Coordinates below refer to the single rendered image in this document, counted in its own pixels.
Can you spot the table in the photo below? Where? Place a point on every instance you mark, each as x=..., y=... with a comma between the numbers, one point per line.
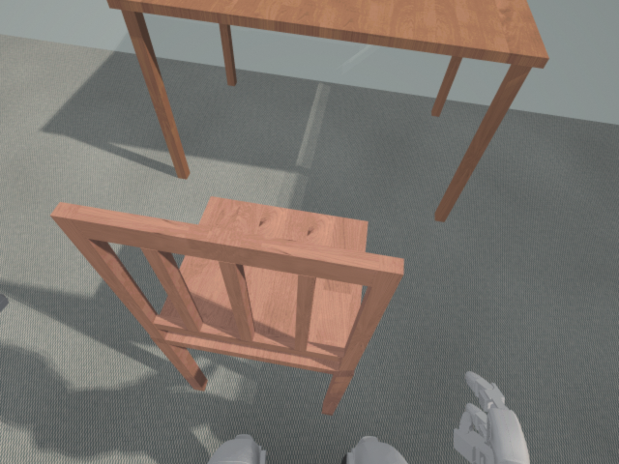
x=502, y=31

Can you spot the robot right thigh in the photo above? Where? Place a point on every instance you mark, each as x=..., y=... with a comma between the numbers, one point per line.
x=374, y=453

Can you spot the right robot hand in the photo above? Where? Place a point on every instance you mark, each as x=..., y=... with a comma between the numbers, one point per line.
x=500, y=437

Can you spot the chair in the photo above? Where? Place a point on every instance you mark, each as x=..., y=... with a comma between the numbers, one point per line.
x=257, y=282

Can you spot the robot right shin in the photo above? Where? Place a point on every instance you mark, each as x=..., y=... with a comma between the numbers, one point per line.
x=367, y=439

